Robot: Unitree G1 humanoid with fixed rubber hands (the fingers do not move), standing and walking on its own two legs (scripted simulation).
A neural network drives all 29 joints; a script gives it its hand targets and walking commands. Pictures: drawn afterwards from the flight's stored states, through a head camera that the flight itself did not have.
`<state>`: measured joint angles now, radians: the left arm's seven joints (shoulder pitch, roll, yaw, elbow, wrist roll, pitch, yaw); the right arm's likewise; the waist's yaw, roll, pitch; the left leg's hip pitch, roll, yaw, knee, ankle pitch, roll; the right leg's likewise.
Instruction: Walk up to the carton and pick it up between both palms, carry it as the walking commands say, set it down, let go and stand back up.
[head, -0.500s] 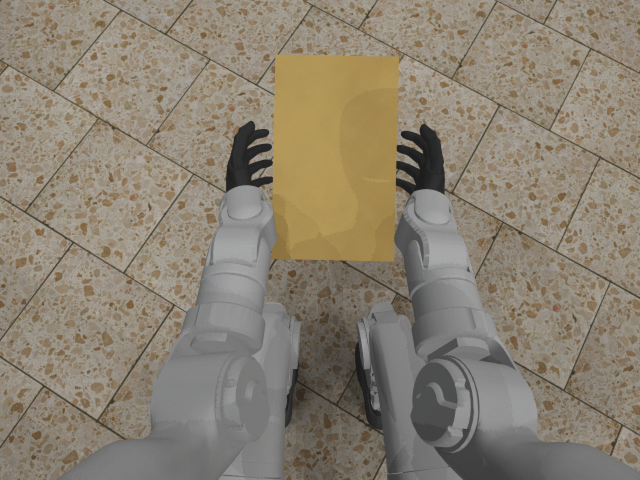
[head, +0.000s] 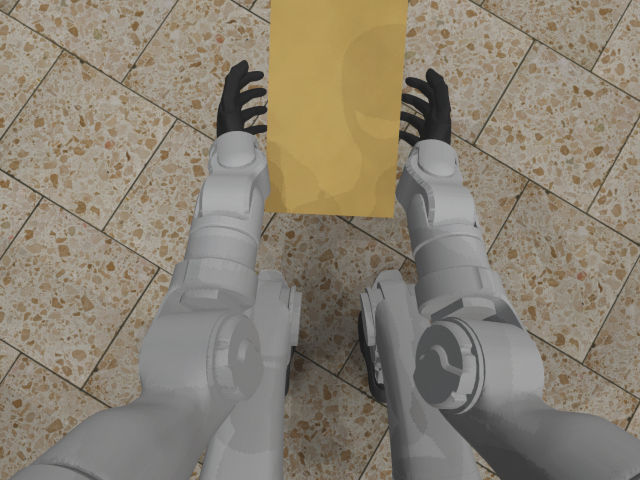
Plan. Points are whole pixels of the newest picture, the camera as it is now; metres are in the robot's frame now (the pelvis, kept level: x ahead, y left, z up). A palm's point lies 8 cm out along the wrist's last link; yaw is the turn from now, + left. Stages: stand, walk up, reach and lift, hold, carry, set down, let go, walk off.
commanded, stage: set down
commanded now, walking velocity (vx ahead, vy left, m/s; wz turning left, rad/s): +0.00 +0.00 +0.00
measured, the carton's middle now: (331, 121) +0.52 +0.00 -0.16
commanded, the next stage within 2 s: none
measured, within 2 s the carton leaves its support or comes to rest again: neither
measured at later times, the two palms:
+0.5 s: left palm (248, 136) +0.51 +0.12 -0.18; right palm (409, 144) +0.50 -0.11 -0.17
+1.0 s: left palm (257, 142) +0.53 +0.12 -0.27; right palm (396, 147) +0.52 -0.11 -0.26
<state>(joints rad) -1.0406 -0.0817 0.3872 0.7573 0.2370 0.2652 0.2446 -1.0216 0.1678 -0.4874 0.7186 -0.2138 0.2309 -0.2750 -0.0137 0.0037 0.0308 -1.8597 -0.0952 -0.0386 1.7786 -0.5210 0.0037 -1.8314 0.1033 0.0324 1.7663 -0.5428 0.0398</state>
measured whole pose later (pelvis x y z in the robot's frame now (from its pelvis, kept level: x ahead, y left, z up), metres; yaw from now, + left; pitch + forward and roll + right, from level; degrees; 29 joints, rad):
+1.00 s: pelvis -0.02 +0.00 -0.11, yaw +1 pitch +28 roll -3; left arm -1.49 0.16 0.25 0.94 0.08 0.27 0.25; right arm -1.46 0.00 -0.43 0.84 -0.09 0.25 -0.33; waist -0.03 -0.01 0.52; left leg -2.08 -0.12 -0.03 2.13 -0.55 -0.01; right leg -2.04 0.12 0.01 2.13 -0.59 0.06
